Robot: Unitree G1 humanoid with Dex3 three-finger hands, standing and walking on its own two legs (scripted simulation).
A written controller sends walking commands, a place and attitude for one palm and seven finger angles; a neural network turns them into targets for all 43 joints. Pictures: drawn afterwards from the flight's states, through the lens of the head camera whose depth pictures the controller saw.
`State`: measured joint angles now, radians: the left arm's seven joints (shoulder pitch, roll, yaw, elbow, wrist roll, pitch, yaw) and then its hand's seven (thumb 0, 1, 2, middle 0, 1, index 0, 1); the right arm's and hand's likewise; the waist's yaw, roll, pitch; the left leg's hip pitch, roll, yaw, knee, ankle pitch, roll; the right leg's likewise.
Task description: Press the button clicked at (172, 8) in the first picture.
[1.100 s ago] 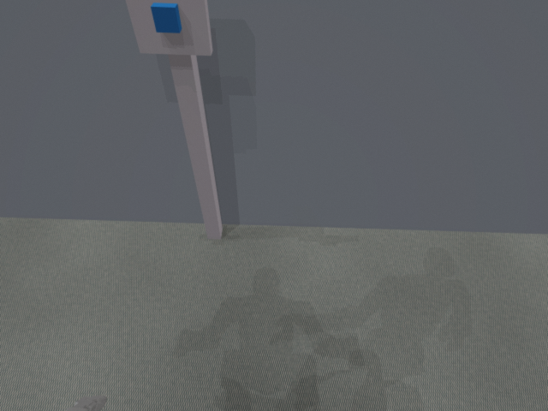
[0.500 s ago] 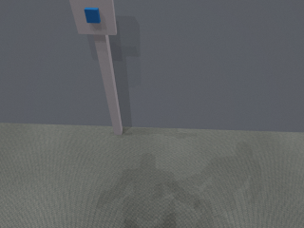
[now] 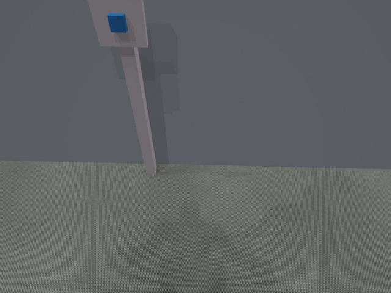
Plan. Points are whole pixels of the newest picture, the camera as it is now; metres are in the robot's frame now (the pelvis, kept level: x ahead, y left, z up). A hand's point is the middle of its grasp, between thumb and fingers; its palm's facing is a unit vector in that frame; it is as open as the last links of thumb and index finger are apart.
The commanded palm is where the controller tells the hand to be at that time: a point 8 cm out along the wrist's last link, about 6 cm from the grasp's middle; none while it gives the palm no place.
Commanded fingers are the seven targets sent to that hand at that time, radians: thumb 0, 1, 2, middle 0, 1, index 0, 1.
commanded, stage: look at it before walking up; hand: left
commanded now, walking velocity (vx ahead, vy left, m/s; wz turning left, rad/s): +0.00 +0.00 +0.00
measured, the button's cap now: (118, 22) +0.91 +0.33 +0.17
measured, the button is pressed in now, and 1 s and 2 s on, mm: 0 0 0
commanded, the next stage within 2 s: take the last steps up to it in 0.34 s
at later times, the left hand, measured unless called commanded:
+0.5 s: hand out of the picture +0.08 +0.25 -0.16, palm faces -0.03 -0.94 -0.33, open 7.4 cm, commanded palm none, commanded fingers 0.00 0.90 0.90 -0.20 -0.30 -0.20 -0.30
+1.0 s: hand out of the picture +0.10 +0.24 -0.18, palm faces +0.05 -0.99 -0.15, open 7.4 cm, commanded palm none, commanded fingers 0.00 0.90 0.90 -0.20 -0.30 -0.20 -0.30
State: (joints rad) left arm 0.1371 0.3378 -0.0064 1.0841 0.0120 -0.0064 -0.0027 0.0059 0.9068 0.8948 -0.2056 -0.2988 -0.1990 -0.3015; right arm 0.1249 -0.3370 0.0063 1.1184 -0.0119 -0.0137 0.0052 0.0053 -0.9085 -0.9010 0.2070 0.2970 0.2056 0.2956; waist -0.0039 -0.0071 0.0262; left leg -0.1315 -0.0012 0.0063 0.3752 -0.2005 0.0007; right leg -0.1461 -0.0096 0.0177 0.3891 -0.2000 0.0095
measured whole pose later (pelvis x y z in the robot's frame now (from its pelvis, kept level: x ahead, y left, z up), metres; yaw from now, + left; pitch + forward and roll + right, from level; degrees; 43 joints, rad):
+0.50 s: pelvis +0.01 +0.00 +0.00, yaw +0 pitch -2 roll +0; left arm 0.14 0.34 -0.01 1.10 0.01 -0.01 0.00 0.01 0.91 0.89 -0.21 -0.30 -0.20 -0.30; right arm 0.11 -0.34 0.01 1.12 -0.01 -0.01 0.00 0.01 -0.91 -0.90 0.21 0.30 0.21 0.30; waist 0.00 -0.01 0.04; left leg -0.13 0.00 0.01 0.37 -0.20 0.00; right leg -0.14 -0.01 0.02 0.38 -0.20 0.01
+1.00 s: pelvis +0.11 +0.07 +0.00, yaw +2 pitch -1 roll +0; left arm 0.30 0.18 0.04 1.08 0.03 0.01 -0.01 0.01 0.91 0.90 -0.20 -0.30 -0.19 -0.30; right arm 0.47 -0.11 0.01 1.14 -0.02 -0.06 -0.02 0.00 -0.91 -0.90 0.20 0.30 0.20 0.30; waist -0.02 -0.04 0.03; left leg -0.05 -0.05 0.10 0.35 -0.29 0.09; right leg -0.52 -0.10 -0.08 1.05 -0.30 0.01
